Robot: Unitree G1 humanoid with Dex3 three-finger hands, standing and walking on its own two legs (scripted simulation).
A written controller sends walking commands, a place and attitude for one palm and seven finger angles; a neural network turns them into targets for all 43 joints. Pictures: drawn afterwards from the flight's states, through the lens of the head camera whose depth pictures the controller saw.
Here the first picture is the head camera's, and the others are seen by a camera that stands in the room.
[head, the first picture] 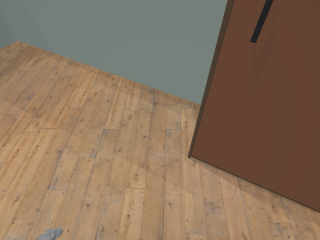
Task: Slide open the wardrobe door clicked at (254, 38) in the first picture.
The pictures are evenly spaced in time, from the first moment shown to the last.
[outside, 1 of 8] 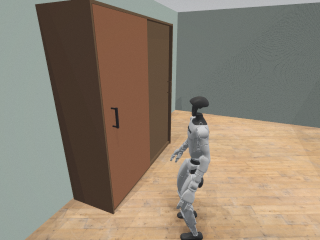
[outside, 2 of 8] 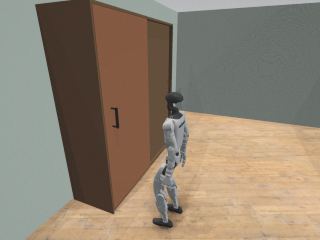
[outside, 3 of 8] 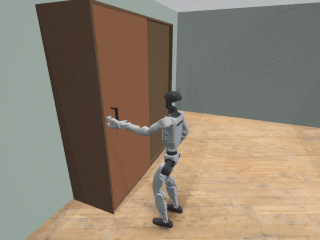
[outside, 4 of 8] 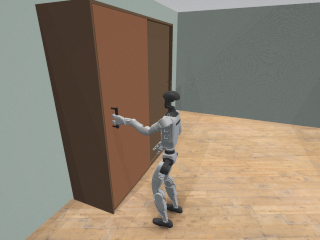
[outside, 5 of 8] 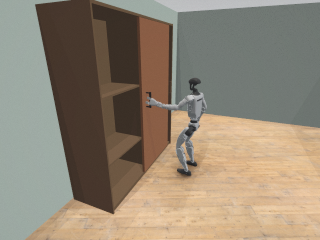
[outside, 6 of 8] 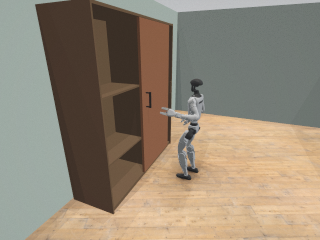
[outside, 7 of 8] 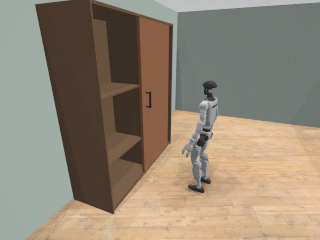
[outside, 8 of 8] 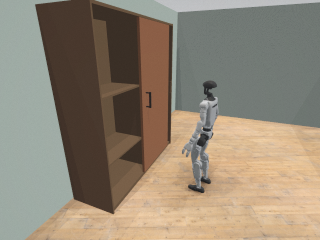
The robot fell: no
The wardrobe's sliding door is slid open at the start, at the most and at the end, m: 0.00 0.69 0.69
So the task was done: yes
